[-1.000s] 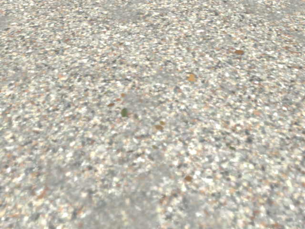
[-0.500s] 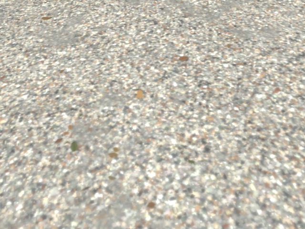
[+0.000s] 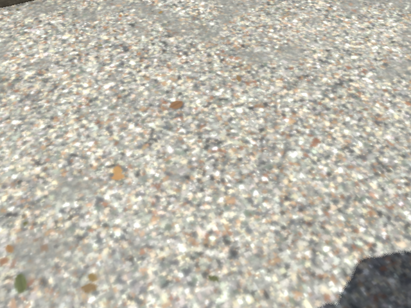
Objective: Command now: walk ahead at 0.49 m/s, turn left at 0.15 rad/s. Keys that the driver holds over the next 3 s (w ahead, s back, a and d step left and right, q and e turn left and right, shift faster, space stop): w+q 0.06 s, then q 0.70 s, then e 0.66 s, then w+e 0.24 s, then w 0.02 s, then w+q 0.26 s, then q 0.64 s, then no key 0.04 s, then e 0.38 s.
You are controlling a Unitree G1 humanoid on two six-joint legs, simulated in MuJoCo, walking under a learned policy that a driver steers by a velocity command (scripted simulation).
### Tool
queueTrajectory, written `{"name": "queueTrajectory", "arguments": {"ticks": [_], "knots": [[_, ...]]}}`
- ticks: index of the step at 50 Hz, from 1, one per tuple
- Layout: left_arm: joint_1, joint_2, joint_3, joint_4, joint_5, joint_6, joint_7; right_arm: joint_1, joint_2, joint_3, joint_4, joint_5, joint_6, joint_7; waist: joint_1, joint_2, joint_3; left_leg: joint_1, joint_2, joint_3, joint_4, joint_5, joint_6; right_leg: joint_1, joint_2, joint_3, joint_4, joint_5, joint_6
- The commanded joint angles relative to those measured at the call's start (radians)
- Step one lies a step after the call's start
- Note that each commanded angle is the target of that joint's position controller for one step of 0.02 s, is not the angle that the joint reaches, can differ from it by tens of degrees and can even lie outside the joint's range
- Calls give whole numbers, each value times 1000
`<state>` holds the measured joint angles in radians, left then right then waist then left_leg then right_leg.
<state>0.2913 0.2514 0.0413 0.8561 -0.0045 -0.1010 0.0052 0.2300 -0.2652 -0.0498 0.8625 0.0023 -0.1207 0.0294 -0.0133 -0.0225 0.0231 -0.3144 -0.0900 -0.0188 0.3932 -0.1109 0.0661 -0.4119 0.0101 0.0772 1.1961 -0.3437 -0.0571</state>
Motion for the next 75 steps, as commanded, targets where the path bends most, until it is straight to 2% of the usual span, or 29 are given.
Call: {"name": "queueTrajectory", "arguments": {"ticks": [1,7,13,14,15,16,17,19,23,30,36,37,38,39,40,41,43,45,48,52,57,62,64,65,66,67,69,71,75], "knots": [[7,59,15,-89,14,-24,4,17,-74,-8,-53,1,-6,0,33,70,-62,188,258,-365,-211,107,213,-193,-94,21,-103,40,16],[-205,44,-6,-161,14,-18,9,107,-170,-34,-41,13,26,-35,-14,104,-28,13,194,-219,-165,360,162,-27,-4,-51,-530,302,89],[-181,120,24,-178,17,-12,14,88,-143,-33,-76,29,71,-67,49,129,-84,63,159,-330,58,200,49,177,11,7,-774,413,56],[-118,157,35,-170,29,-15,20,80,-105,-24,-97,22,71,-67,72,86,-132,17,105,-303,190,112,11,300,-73,42,-810,503,20],[-22,214,44,-171,43,-7,31,114,-39,-5,-121,0,70,-67,82,-90,-244,-134,14,-196,472,-271,-37,521,-294,214,-755,850,-55],[-28,218,43,-182,47,14,24,328,-16,6,-117,15,67,-62,-7,-313,-370,-289,-39,-152,684,-653,-61,657,-507,475,-736,954,-221],[-74,162,39,-194,21,28,16,347,-109,-14,-90,24,85,-64,-9,-222,-334,-346,47,-138,807,-569,-91,567,-489,509,-790,695,-234],[-170,92,17,-213,12,41,13,195,-151,-41,-111,22,128,-77,1,-61,-180,-368,103,-90,857,-423,-129,376,-348,288,-849,428,-161],[-220,113,25,-191,36,46,17,159,-86,-41,-157,15,165,-76,-23,-116,-89,-253,122,-25,798,-276,-150,149,-250,56,-943,393,-172],[-201,178,51,-166,16,68,31,15,-76,-30,-255,9,166,-42,15,-97,-125,-167,161,14,511,-202,-124,205,-318,-37,-946,386,-202],[-180,217,68,-140,-22,86,21,20,-99,-45,-287,10,172,-14,-8,-109,-126,17,106,92,155,-124,-33,237,-325,-101,-813,340,-113],[-137,187,62,-121,-22,90,21,56,-126,-59,-275,7,171,-19,-12,-74,-129,116,86,75,68,-49,-2,183,-286,-146,-730,281,-52],[-108,131,48,-121,3,93,14,90,-213,-85,-279,7,169,-34,-2,121,-123,256,235,-147,-22,195,62,4,-190,-244,-498,84,45],[-134,92,29,-179,41,89,11,63,-303,-92,-320,-10,165,-44,16,368,-101,324,477,-462,-28,447,244,-293,-44,-246,-245,-316,124],[-205,148,47,-183,26,86,16,94,-249,-78,-316,-37,143,-38,-60,242,-163,247,499,-441,-56,397,307,-289,-51,-88,-80,-322,119],[-196,165,55,-172,-2,94,16,41,-204,-59,-311,-42,124,-34,-24,194,-137,211,437,-331,-57,344,255,-276,-69,-57,-40,-238,104],[-125,146,56,-107,6,111,24,-81,-105,-26,-307,-13,107,-32,32,142,-134,172,337,-181,-46,301,151,-217,-90,-43,-76,-78,110],[-61,120,51,-69,8,118,18,-106,-43,1,-281,-24,96,-34,64,142,-143,106,294,-81,-54,362,133,-78,-84,-43,-113,26,128],[-113,97,34,-83,-4,117,11,-113,-65,-4,-254,-38,91,-45,32,146,-97,120,292,-46,-64,285,130,-15,-84,-39,-329,51,133],[-150,139,39,-131,-12,125,11,-67,-154,-37,-222,-21,116,-60,-18,151,-59,198,386,-137,-61,233,193,-69,-72,-64,-360,-88,130],[-131,107,38,-152,-15,135,8,-93,-152,-50,-213,-14,129,-67,-13,117,-67,249,431,-139,-39,358,215,-85,-74,-80,-345,-152,120],[-101,97,41,-170,-22,140,-16,-133,-168,-64,-205,4,142,-73,18,142,-118,257,414,-44,30,406,164,47,-38,-146,-540,-46,75],[-48,116,52,-163,-15,141,-21,-114,-162,-67,-184,21,147,-74,50,130,-126,179,360,37,127,241,71,198,-7,-151,-768,185,18],[-24,200,77,-168,-10,140,-9,-90,-122,-59,-182,2,143,-68,34,-31,-131,-3,281,134,314,15,-27,356,-120,35,-824,447,-41],[-9,311,99,-194,1,134,3,-147,-66,-37,-238,-46,135,-62,29,-290,-105,-326,115,169,585,-526,-128,479,-371,382,-804,877,-213],[26,282,90,-207,36,111,-7,-219,-99,-47,-256,-29,125,-64,103,-177,-178,-371,87,-2,755,-605,-130,439,-425,431,-836,806,-331],[-93,239,79,-222,13,83,-7,-189,-143,-65,-228,1,130,-66,32,-54,-103,-408,122,-51,797,-424,-117,393,-303,276,-840,649,-232],[-145,198,61,-239,-14,88,5,-150,-148,-70,-205,-16,136,-76,4,-51,-95,-366,124,-56,780,-307,-132,348,-245,222,-845,647,-185],[-46,187,58,-233,-16,86,17,-162,-134,-68,-211,3,110,-56,38,-87,-74,-400,116,-50,621,-150,-129,372,-199,296,-978,-29,-183]]}}
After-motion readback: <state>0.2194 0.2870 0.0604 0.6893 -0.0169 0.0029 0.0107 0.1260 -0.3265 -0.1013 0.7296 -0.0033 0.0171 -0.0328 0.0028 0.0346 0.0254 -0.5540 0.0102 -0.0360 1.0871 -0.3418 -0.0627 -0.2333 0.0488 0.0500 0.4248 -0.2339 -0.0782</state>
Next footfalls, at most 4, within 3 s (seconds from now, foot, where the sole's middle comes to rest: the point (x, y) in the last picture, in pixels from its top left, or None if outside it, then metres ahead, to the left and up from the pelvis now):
0.28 right None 0.32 -0.12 -0.78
0.76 left None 0.19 0.11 -0.78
1.30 right None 0.24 -0.11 -0.78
1.86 left None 0.37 0.13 -0.78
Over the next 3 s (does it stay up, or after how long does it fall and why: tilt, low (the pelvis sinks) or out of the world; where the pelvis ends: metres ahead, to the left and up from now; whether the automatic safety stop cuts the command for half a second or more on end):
stays up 0.49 0.09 0.00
